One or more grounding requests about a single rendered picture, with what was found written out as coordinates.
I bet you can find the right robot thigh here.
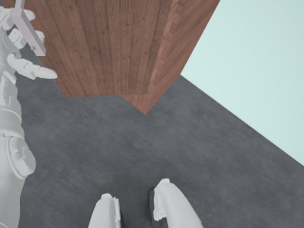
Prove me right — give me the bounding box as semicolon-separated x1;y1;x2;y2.
154;182;203;228

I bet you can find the robot left upper arm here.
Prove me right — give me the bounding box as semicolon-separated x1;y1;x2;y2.
0;136;36;228

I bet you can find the cupboard door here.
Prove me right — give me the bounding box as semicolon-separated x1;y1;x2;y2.
1;0;173;98

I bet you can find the robot right shin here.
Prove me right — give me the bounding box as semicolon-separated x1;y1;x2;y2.
153;179;170;220

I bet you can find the robot left hand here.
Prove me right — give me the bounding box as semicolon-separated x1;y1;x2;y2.
0;6;58;80

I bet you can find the robot left forearm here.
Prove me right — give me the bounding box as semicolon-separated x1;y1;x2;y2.
0;65;25;140

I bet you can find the handle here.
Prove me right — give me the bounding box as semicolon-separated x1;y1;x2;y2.
9;0;47;56

